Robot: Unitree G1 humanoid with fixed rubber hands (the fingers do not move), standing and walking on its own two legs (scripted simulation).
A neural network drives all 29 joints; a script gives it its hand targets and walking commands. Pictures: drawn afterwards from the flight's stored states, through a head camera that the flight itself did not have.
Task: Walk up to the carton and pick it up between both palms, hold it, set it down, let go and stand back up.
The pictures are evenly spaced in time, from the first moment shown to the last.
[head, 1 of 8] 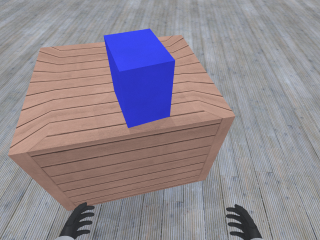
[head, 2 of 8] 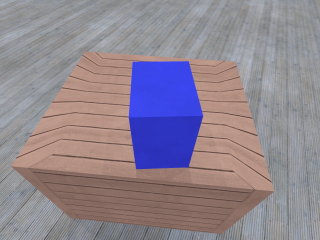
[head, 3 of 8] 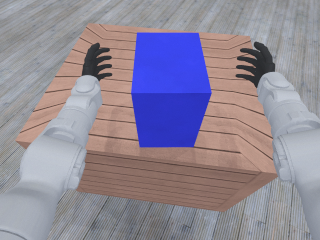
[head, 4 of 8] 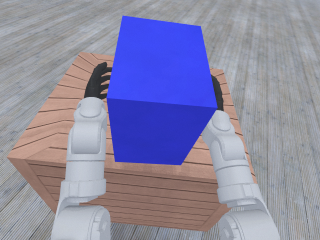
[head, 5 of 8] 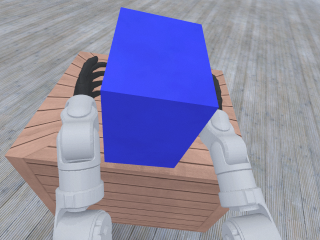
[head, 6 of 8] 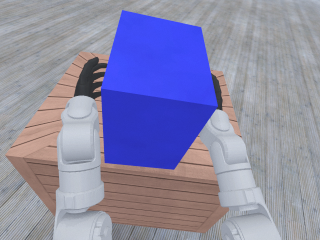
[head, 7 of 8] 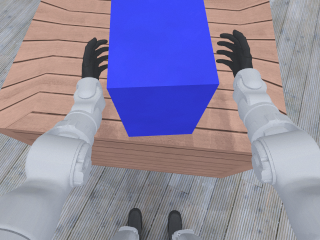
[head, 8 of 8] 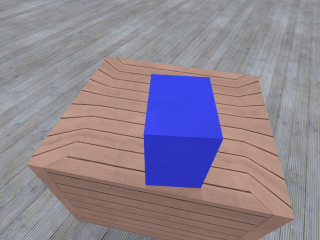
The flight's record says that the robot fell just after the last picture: no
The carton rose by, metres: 0.21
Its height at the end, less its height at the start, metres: +0.00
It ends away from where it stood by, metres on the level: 0.02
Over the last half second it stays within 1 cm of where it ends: yes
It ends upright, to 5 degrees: yes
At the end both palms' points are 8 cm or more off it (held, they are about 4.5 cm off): yes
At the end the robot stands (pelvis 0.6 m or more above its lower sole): yes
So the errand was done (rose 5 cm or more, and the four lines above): yes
